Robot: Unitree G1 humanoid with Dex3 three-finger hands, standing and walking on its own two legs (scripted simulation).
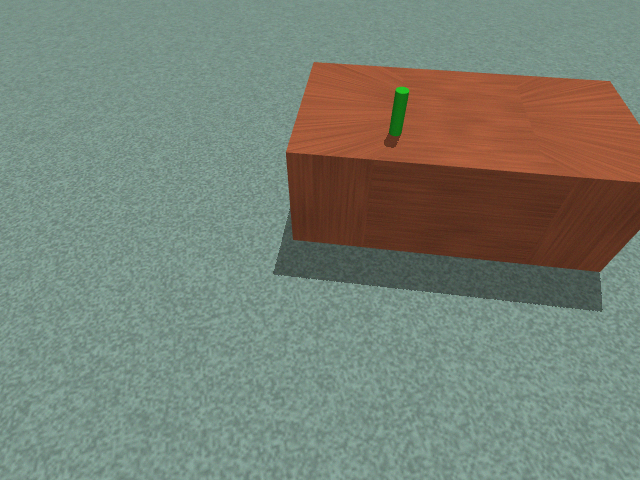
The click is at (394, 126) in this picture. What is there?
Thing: slim round
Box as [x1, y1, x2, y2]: [389, 87, 408, 135]
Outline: 405,87 398,87 395,91 389,133 392,135 399,135 401,132 408,95 408,89
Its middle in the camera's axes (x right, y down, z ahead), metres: +0.26 -0.42 +1.30
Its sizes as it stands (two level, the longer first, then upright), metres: 0.043 0.043 0.159
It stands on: a support 0.45 m high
